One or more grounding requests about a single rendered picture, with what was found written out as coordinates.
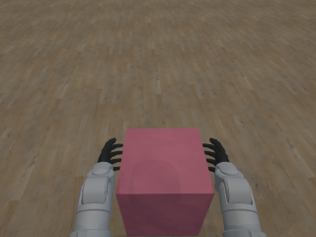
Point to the robot left forearm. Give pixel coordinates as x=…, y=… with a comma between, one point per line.
x=94, y=207

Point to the left robot hand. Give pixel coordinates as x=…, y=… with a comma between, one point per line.
x=106, y=153

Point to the carton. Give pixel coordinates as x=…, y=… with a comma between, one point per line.
x=164, y=186

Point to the robot right forearm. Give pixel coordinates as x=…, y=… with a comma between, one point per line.
x=237, y=203

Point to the right robot hand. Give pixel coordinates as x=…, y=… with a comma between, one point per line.
x=219, y=153

